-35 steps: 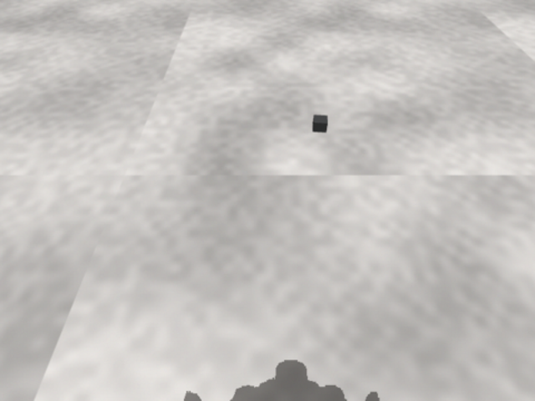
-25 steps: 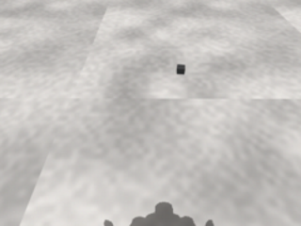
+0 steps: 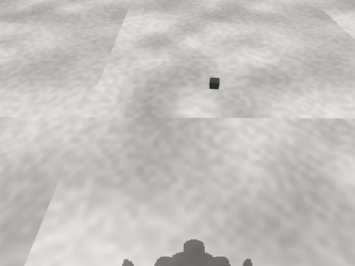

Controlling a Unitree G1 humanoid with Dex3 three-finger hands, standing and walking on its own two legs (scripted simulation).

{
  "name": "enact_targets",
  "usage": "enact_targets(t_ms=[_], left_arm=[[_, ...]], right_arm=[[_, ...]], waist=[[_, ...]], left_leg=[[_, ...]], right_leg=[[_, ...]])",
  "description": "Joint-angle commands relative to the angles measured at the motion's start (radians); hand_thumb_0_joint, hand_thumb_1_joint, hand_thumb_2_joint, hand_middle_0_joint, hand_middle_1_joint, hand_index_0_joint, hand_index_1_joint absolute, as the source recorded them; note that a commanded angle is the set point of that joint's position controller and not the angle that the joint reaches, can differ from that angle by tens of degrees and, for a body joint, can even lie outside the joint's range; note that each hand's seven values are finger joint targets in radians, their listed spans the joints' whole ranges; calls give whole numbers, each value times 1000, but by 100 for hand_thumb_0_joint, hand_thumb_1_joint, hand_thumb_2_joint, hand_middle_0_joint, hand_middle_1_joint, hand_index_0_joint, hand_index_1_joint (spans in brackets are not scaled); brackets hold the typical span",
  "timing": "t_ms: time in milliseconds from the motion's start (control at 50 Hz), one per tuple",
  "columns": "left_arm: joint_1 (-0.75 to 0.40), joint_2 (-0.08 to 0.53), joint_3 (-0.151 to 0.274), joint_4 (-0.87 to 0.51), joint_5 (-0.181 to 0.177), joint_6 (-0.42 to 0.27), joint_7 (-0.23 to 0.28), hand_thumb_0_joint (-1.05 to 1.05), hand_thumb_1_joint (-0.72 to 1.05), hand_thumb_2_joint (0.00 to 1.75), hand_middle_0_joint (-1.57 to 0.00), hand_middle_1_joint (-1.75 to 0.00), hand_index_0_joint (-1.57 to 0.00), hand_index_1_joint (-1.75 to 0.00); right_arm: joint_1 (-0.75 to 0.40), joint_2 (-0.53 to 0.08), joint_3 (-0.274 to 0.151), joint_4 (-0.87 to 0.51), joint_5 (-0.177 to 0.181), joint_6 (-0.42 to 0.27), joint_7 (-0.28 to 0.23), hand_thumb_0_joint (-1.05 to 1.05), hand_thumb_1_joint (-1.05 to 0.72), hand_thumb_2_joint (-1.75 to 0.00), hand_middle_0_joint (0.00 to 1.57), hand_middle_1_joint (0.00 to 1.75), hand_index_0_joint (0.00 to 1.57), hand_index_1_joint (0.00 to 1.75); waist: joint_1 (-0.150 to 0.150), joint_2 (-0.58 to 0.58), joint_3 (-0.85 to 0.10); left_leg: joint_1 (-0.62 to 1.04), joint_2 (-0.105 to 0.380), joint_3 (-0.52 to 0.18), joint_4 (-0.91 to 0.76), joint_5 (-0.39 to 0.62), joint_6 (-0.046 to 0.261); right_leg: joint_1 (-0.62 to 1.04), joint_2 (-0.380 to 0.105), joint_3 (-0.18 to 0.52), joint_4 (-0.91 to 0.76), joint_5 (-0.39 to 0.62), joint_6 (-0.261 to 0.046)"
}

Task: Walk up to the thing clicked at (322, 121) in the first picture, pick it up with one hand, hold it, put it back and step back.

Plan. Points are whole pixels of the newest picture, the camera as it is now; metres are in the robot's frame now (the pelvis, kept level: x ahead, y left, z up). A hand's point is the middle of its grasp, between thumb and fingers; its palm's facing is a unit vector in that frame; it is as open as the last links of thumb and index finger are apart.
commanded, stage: stand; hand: left
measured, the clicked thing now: (214, 83) +1.71 -0.33 -0.75
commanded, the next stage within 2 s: walk up in 0.42 s
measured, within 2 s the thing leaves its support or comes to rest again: neither
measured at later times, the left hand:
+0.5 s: hand out of the picture +0.08 +0.26 -0.16, palm faces -0.04 -0.94 -0.33, open 7.4 cm
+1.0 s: hand (131, 232) +0.23 +0.14 -0.15, palm faces -0.07 -0.94 -0.34, open 7.4 cm
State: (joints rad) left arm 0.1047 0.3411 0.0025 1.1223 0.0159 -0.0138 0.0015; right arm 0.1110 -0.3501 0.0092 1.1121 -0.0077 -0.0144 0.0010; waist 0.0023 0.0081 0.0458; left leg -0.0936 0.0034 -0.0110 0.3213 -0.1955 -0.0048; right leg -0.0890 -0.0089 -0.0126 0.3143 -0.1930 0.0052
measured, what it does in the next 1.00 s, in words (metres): walks ahead: right foot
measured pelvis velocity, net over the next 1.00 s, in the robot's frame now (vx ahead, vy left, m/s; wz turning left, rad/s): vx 0.17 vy -0.13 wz -0.10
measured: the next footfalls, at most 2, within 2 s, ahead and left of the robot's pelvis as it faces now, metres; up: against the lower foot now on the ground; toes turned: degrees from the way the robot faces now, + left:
right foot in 0.74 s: +0.18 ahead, -0.25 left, +0.00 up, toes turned -9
left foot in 1.14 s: +0.40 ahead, -0.03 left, +0.00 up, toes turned -1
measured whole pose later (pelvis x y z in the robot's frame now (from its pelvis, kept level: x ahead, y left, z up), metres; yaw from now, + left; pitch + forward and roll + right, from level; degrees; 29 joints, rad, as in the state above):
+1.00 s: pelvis +0.17 -0.13 -0.01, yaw -6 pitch -2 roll -1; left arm 0.29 0.39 0.08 0.94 0.03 -0.04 -0.09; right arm 0.24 -0.44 -0.07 0.94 -0.02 -0.07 0.07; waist 0.05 0.03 0.03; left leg -0.48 0.08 0.05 0.89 -0.34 0.01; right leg -0.15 0.00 -0.06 0.46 -0.27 -0.04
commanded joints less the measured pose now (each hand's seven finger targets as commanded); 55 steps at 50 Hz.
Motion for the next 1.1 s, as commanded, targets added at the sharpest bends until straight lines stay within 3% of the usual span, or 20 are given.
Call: enact_targets(t_ms=[0,380,400,420,440,460,480,520,620,680,720,740,760,780,820,860,940,1000,1060,1080], left_arm=[[-41,207,37,-64,-7,-19,11,0,90,90,-20,-30,-20,-30],[-25,215,37,-62,-6,-22,11,0,90,90,-20,-30,-20,-30],[4,329,123,-145,26,-22,-35,0,90,90,-20,-30,-20,-30],[-94,305,116,-166,34,-13,-54,0,90,90,-20,-30,-20,-30],[-171,261,115,-210,40,-6,-73,0,90,90,-20,-30,-20,-30],[-206,256,116,-240,45,-5,-76,0,90,90,-20,-30,-20,-30],[-186,265,116,-244,36,-10,-82,0,90,90,-20,-30,-20,-30],[-46,284,124,-222,22,-8,-105,0,90,90,-20,-30,-20,-30],[-69,269,134,-249,24,-3,-146,0,90,90,-20,-30,-20,-30],[27,271,141,-208,23,-12,-139,0,90,90,-20,-30,-20,-30],[208,313,164,-147,28,-27,-118,0,90,90,-20,-30,-20,-30],[368,405,197,-126,33,-36,-95,0,90,90,-20,-30,-20,-30],[359,491,202,-157,22,-40,-88,0,90,90,-20,-30,-20,-30],[225,498,195,-206,9,-41,-86,0,90,90,-20,-30,-20,-30],[104,412,172,-245,-3,-44,-75,0,90,90,-20,-30,-20,-30],[78,361,155,-255,-3,-50,-70,0,90,90,-20,-30,-20,-30],[98,357,151,-288,0,-59,-77,0,90,90,-20,-30,-20,-30],[114,352,148,-309,7,-64,-79,0,90,90,-20,-30,-20,-30],[65,354,141,-330,7,-58,-82,0,90,90,-20,-30,-20,-30],[68,328,128,-337,11,-58,-83,0,90,90,-20,-30,-20,-30]], right_arm=[[-34,-205,-44,-56,0,-20,-13,0,-90,-90,20,30,20,30],[-32,-209,-46,-55,1,-19,-12,0,-90,-90,20,30,20,30],[87,-332,-123,-102,-21,-48,1,0,-90,-90,20,30,20,30],[147,-362,-143,-71,-29,-58,5,0,-90,-90,20,30,20,30],[199,-406,-174,-76,-30,-66,4,0,-90,-90,20,30,20,30],[205,-414,-180,-97,-32,-77,1,0,-90,-90,20,30,20,30],[174,-392,-173,-119,-27,-88,-3,0,-90,-90,20,30,20,30],[96,-363,-166,-158,-27,-98,-2,0,-90,-90,20,30,20,30],[38,-374,-176,-206,-43,-101,12,0,-90,-90,20,30,20,30],[8,-367,-172,-212,-44,-92,17,0,-90,-90,20,30,20,30],[16,-320,-152,-219,-41,-81,15,0,-90,-90,20,30,20,30],[45,-231,-119,-237,-31,-80,16,0,-90,-90,20,30,20,30],[35,-234,-108,-286,-3,-86,20,0,-90,-90,20,30,20,30],[16,-317,-132,-262,-10,-82,16,0,-90,-90,20,30,20,30],[90,-336,-133,-204,9,-83,31,0,-90,-90,20,30,20,30],[165,-317,-134,-184,3,-75,42,0,-90,-90,20,30,20,30],[129,-298,-140,-231,-11,-71,66,0,-90,-90,20,30,20,30],[80,-277,-140,-270,-13,-82,68,0,-90,-90,20,30,20,30],[170,-271,-154,-257,-12,-95,56,0,-90,-90,20,30,20,30],[230,-291,-167,-244,-16,-99,48,0,-90,-90,20,30,20,30]], waist=[[-3,0,-62],[-2,-16,-77],[-22,-78,-179],[-75,-8,-74],[-121,140,7],[-126,103,80],[-89,36,85],[-7,64,6],[5,182,70],[46,137,31],[139,-68,-55],[216,-374,-108],[178,-463,-93],[128,-251,-11],[42,-144,26],[7,-182,62],[21,-161,78],[37,-112,38],[-22,-64,16],[-61,-13,-13]], left_leg=[[0,124,-82,-43,197,32],[17,127,-88,-36,209,33],[83,135,-122,35,-343,119],[140,201,-218,-35,-528,156],[200,343,-400,-156,-633,224],[148,437,-488,-191,-600,267],[112,420,-466,-185,-531,248],[118,361,-337,-194,-517,217],[-120,283,-96,-185,-406,183],[-201,230,7,-42,-339,160],[-356,154,103,335,-181,122],[-543,21,169,729,-257,79],[-664,-50,65,872,-405,47],[-614,40,-57,930,-333,42],[-560,105,-49,860,-193,54],[-454,127,-28,740,-151,42],[-435,120,21,510,-146,10],[-367,109,42,357,-39,11],[-112,73,104,268,64,15],[40,49,107,262,54,29]], right_leg=[[10,-123,91,-35,196,-30],[13,-124,90,-38,198,-29],[-79,-58,91,84,-323,-62],[-340,-38,59,200,-417,-59],[-573,-7,12,445,-311,-36],[-693,-44,138,577,-293,-37],[-691,-69,200,624,-246,-44],[-623,-98,189,644,-191,-34],[-348,-119,56,395,-134,-7],[-135,-62,-59,302,-76,-7],[167,7,-103,245,-84,-23],[293,-106,154,69,-398,-76],[205,-353,688,-209,-651,-195],[44,-410,753,-221,-747,-253],[-30,-304,488,-139,-574,-215],[-164,-244,334,-146,-470,-193],[-179,-238,245,-159,-388,-231],[-136,-220,181,-117,-283,-213],[-275,-195,110,-12,-293,-194],[-352,-168,81,97,-200,-174]])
